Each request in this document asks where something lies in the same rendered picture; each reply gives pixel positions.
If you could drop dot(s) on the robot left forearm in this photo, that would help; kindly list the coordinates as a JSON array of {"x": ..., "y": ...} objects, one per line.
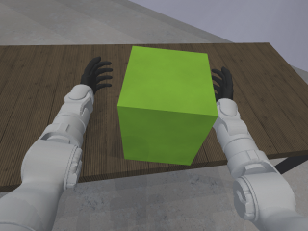
[{"x": 71, "y": 121}]

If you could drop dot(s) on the carton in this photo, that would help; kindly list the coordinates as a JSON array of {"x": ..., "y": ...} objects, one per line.
[{"x": 167, "y": 105}]

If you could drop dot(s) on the right robot hand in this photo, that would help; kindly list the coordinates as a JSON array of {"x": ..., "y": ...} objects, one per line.
[{"x": 225, "y": 88}]

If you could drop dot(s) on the left robot hand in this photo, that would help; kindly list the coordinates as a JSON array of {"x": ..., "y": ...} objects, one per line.
[{"x": 90, "y": 77}]

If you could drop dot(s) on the right robot upper arm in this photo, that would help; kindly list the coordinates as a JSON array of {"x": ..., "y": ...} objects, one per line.
[{"x": 266, "y": 200}]

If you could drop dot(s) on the left robot upper arm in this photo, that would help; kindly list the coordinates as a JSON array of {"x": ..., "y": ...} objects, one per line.
[{"x": 51, "y": 168}]

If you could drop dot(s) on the robot right forearm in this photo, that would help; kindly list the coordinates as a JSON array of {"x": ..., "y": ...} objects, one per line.
[{"x": 240, "y": 149}]

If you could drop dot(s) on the table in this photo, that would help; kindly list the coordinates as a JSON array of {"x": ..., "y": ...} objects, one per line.
[{"x": 272, "y": 101}]

